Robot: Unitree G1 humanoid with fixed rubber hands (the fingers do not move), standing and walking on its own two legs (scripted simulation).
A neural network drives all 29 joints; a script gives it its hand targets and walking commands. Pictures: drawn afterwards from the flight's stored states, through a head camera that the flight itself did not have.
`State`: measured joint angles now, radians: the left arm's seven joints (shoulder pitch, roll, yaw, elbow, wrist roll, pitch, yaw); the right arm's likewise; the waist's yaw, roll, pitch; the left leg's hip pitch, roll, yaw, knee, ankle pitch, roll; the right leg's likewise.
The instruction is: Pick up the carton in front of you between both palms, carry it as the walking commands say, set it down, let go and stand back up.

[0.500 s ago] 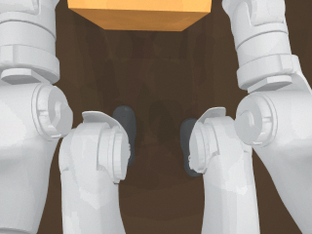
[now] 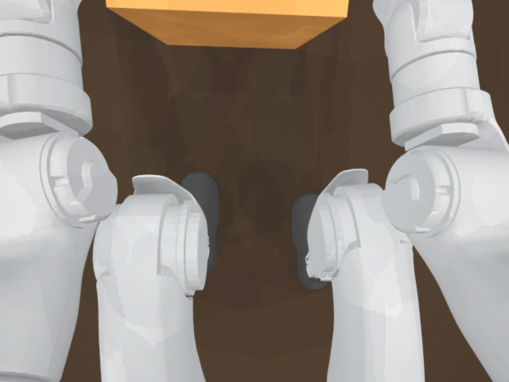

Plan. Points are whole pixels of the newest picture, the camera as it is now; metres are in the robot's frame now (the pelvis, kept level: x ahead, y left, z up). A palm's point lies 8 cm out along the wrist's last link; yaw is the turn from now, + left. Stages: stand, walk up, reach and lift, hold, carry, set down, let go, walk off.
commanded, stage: set down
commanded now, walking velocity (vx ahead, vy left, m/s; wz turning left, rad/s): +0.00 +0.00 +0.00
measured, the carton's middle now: out of the picture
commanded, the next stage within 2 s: let go in 1.42 s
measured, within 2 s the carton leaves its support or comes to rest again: neither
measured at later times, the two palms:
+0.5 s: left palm out of the picture +0.57 +0.25 -0.14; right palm out of the picture +0.58 -0.13 -0.14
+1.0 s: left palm out of the picture +0.58 +0.26 +0.02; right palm out of the picture +0.59 -0.13 +0.03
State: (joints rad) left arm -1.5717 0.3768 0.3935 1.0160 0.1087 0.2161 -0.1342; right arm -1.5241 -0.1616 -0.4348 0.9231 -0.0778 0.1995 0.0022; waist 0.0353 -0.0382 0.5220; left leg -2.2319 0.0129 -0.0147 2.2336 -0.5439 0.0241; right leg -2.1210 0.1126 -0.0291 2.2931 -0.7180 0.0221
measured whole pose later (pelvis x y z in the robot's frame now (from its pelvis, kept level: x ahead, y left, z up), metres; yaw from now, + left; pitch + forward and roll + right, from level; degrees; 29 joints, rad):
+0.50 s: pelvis +0.00 +0.00 +0.01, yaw +0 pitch +32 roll -1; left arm -1.64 0.52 0.14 1.18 -0.18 0.11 0.02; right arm -1.56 -0.35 -0.08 0.99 0.24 0.16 -0.16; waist 0.03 -0.04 0.50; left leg -2.24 0.02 -0.02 2.20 -0.53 0.01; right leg -2.14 0.12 -0.03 2.27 -0.69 0.02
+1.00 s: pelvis +0.01 +0.01 +0.13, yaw +0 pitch +45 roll -4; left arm -1.49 0.45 0.24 1.03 -0.04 0.23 0.00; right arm -1.41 -0.28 -0.27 0.89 0.08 0.25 -0.14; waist 0.01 -0.01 0.12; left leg -2.09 -0.01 -0.02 1.74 -0.44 0.02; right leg -2.00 0.09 0.00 1.78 -0.58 0.03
